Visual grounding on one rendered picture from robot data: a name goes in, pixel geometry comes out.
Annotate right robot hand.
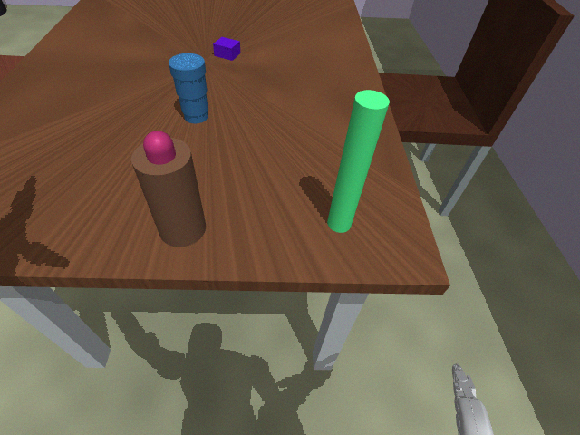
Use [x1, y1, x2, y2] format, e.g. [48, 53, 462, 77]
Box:
[452, 363, 494, 435]

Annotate table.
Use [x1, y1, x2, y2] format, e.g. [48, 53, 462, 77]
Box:
[0, 0, 450, 370]

